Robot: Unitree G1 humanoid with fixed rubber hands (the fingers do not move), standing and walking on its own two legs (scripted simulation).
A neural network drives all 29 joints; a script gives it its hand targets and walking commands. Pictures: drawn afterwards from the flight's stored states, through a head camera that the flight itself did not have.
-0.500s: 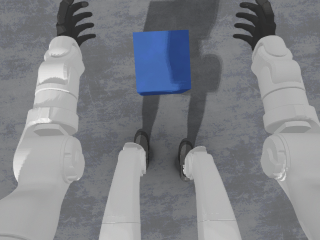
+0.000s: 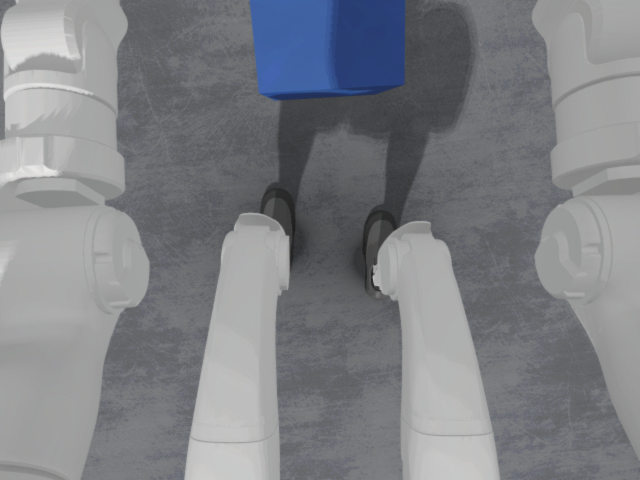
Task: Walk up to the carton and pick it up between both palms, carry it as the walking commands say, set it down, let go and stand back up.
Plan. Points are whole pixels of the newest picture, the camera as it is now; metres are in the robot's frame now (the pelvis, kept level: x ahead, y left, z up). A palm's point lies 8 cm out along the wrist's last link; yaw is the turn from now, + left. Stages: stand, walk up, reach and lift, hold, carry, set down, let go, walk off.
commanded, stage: reach and lift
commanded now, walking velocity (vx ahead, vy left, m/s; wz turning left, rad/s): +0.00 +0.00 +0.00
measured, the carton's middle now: (324, 23) +0.56 +0.02 -0.48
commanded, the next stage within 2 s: none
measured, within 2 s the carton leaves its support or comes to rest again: neither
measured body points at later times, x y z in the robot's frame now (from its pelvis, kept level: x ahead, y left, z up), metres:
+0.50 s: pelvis -0.02 +0.00 -0.16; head +0.37 +0.02 +0.07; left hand +0.55 +0.21 -0.32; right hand +0.57 -0.16 -0.32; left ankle +0.13 +0.11 -0.57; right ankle +0.08 -0.12 -0.57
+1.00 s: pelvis -0.01 +0.00 -0.25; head +0.38 +0.01 -0.03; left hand +0.55 +0.22 -0.45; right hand +0.56 -0.15 -0.44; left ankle +0.13 +0.11 -0.57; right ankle +0.08 -0.12 -0.57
